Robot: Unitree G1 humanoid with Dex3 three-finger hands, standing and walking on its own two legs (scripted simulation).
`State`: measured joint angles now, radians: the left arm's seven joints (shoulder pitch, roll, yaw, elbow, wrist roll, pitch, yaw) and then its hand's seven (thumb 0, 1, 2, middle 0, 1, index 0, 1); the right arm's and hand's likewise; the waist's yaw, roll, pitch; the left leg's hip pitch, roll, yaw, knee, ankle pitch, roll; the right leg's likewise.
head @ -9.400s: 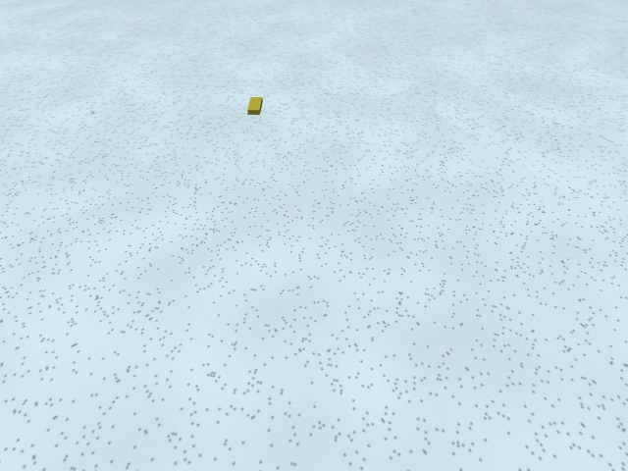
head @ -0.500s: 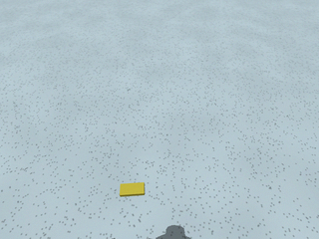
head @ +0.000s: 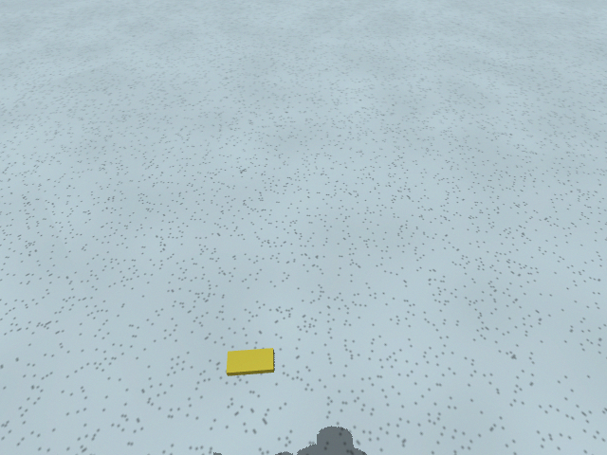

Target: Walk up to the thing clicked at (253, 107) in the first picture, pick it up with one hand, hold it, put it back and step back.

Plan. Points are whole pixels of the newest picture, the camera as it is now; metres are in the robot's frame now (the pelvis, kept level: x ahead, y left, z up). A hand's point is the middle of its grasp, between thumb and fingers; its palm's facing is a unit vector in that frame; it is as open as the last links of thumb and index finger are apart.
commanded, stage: stand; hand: left
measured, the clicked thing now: (250, 361) +0.50 +0.23 -0.77
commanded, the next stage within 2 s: walk up in 0.58 s
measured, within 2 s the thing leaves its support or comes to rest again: neither
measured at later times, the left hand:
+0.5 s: hand out of the picture +0.07 +0.25 -0.16, palm faces -0.01 -0.94 -0.34, open 7.4 cm
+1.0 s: hand out of the picture +0.13 +0.23 -0.16, palm faces +0.03 -0.92 -0.38, open 7.4 cm
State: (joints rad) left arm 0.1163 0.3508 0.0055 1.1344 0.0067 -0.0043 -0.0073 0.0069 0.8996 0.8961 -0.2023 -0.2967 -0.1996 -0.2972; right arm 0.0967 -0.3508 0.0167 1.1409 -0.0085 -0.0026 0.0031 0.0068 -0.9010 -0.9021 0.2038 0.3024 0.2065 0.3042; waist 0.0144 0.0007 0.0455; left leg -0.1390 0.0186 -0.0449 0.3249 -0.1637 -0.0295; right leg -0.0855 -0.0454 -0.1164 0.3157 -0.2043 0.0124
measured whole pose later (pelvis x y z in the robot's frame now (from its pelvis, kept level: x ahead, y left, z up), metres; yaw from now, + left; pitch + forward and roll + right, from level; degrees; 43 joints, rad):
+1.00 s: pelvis +0.08 -0.05 -0.02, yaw +1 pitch -1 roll +1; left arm 0.25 0.38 0.09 0.93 0.02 -0.04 -0.04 0.01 0.90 0.90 -0.20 -0.30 -0.20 -0.30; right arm 0.29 -0.39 -0.06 0.98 -0.01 0.00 -0.01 0.01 -0.90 -0.90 0.20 0.30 0.21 0.30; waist 0.01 -0.01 0.11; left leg -0.30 -0.01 -0.09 0.92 -0.48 0.02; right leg -0.12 0.02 -0.06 0.57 -0.43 -0.06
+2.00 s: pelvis +0.12 -0.04 -0.03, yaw +7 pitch -2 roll +0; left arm 0.26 0.39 0.08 0.75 0.05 -0.02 0.03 0.01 0.89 0.90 -0.21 -0.30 -0.21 -0.30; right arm 0.31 -0.45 -0.09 0.87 -0.02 0.10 0.03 0.01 -0.90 -0.90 0.20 0.30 0.20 0.30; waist 0.02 0.06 0.11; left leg -0.28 0.02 -0.11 0.79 -0.54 -0.03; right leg -0.40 -0.16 -0.09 0.71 -0.27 0.02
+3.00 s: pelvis +0.10 -0.02 -0.01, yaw +1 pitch -3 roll +1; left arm 0.11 0.36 0.00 1.06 0.00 -0.01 -0.01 0.01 0.90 0.90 -0.20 -0.30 -0.20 -0.30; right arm 0.10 -0.37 -0.02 1.07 -0.01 -0.01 0.01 0.01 -0.90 -0.90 0.20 0.30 0.21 0.30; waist -0.01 0.00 0.07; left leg -0.14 0.03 0.05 0.43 -0.24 -0.02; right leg -0.22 0.01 0.09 0.47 -0.20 0.01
